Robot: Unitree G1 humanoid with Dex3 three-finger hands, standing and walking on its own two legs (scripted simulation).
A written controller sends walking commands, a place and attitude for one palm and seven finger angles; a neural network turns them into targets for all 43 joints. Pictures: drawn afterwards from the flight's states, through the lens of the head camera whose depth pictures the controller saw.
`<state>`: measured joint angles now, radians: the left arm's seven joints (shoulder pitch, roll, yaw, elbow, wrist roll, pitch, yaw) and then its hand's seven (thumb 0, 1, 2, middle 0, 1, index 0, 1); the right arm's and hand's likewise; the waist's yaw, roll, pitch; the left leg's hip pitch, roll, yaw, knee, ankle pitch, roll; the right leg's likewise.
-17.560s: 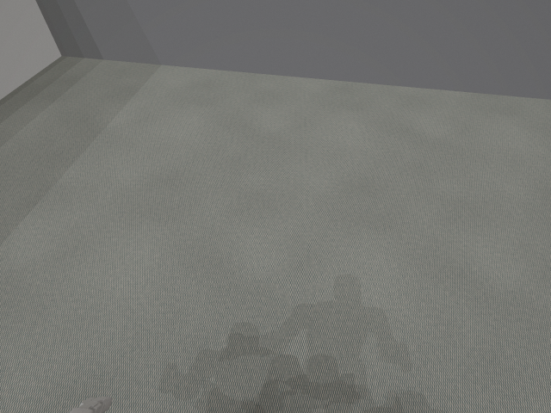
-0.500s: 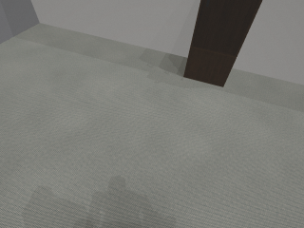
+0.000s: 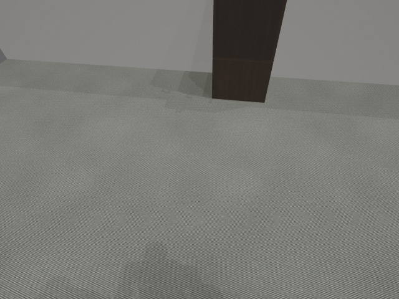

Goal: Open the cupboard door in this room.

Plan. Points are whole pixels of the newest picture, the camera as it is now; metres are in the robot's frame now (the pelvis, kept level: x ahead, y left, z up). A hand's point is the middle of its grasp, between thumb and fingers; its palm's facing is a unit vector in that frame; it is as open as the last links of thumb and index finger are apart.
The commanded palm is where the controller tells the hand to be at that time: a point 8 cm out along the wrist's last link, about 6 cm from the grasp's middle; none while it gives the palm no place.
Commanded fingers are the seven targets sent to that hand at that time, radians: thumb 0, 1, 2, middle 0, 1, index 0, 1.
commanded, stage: stand and wait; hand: left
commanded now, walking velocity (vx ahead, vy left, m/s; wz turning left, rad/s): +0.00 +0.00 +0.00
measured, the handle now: out of the picture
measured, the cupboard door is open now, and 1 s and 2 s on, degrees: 0 0 0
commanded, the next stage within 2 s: turn or walk to find it in 0.26 s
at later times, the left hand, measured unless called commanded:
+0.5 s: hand out of the picture +0.08 +0.15 -0.19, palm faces +0.07 -0.99 -0.13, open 7.4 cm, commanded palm none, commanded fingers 0.00 0.90 0.90 -0.20 -0.30 -0.20 -0.30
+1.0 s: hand out of the picture +0.13 +0.25 -0.17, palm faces +0.21 -0.95 -0.24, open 7.4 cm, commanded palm none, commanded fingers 0.00 0.90 0.90 -0.20 -0.30 -0.20 -0.30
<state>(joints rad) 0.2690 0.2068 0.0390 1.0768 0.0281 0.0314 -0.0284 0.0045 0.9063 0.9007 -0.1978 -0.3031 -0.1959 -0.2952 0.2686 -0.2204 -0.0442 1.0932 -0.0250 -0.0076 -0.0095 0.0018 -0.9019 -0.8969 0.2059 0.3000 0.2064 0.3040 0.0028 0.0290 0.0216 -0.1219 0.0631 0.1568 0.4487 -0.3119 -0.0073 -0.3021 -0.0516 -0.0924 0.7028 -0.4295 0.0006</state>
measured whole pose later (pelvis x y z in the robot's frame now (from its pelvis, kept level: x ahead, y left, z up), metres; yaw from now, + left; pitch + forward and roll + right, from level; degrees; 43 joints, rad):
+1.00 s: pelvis +0.09 +0.03 +0.00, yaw +12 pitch +1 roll -1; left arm 0.15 0.24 0.05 0.95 0.02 0.04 0.01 0.01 0.91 0.90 -0.20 -0.30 -0.20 -0.30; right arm 0.18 -0.21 -0.04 0.97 -0.02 0.02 0.00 0.00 -0.90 -0.90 0.21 0.30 0.21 0.30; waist -0.01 -0.01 0.09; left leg -0.35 -0.02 0.05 0.52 -0.20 0.07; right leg -0.48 -0.08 -0.03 1.08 -0.43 0.05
